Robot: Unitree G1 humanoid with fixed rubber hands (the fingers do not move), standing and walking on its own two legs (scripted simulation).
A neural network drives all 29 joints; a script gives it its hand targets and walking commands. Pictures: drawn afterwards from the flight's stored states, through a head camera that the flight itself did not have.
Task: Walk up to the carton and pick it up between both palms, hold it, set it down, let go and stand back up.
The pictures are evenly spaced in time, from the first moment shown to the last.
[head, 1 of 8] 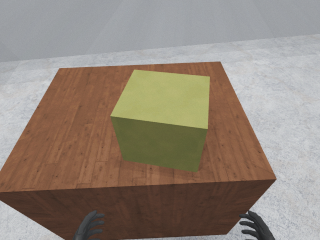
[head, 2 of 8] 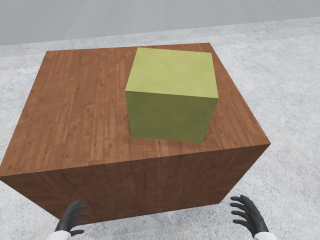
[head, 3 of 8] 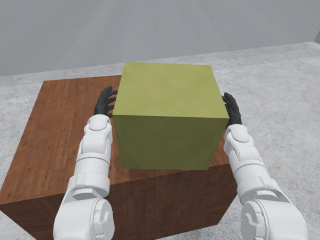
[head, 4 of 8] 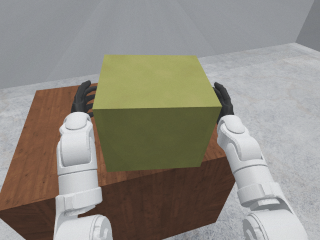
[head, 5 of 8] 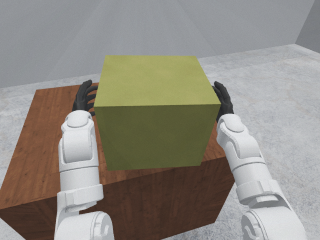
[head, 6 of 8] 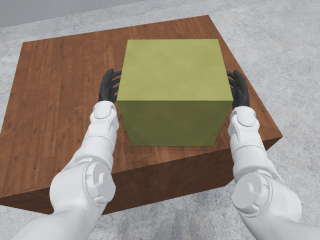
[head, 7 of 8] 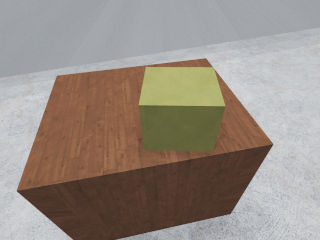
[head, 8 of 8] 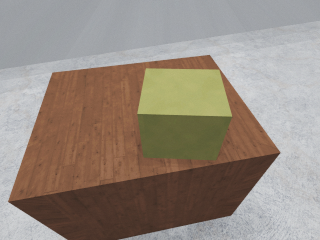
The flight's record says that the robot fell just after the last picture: no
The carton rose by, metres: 0.17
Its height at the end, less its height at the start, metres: +0.00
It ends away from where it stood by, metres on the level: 0.02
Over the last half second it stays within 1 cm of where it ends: yes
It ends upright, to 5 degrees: yes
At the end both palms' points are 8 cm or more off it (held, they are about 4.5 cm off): yes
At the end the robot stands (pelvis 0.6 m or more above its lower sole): yes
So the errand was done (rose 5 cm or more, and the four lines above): yes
